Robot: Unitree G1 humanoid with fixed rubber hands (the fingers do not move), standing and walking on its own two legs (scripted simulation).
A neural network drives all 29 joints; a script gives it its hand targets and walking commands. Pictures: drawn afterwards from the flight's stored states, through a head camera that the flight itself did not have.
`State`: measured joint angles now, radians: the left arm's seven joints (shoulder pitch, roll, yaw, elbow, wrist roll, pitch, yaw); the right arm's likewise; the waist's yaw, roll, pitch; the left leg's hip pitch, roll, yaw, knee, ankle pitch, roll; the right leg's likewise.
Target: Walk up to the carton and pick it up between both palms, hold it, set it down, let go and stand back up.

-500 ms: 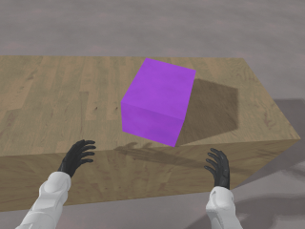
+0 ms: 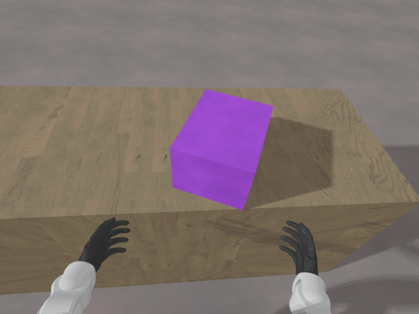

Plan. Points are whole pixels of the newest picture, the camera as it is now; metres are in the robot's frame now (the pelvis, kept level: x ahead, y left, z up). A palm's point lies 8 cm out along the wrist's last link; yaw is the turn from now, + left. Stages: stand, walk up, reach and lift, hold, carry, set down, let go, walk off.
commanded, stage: set down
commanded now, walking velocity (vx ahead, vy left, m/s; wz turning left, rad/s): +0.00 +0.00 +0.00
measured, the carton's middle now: (223, 146) +0.56 -0.05 -0.04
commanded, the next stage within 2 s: let go in 1.00 s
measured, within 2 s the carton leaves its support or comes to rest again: neither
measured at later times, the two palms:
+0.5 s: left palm (106, 286) +0.21 +0.20 -0.06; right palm (326, 295) +0.19 -0.22 -0.06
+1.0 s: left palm (107, 312) +0.17 +0.19 -0.08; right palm (335, 299) +0.18 -0.24 -0.07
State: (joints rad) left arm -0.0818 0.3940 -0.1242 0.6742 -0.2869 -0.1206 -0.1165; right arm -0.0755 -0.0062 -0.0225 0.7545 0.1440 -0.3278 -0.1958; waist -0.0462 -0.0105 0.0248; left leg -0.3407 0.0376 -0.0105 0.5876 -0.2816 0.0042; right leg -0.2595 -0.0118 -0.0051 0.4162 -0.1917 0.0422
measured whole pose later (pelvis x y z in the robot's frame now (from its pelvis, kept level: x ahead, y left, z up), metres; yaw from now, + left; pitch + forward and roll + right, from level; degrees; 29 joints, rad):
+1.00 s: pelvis +0.00 -0.03 +0.01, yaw +0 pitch -2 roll +0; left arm 0.12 0.25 -0.07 0.66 -0.12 0.07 0.01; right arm 0.07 -0.13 -0.02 0.75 0.05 -0.20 -0.01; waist -0.04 0.01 0.06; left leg -0.18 0.04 -0.01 0.44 -0.22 -0.03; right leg -0.17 -0.01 -0.01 0.42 -0.21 0.02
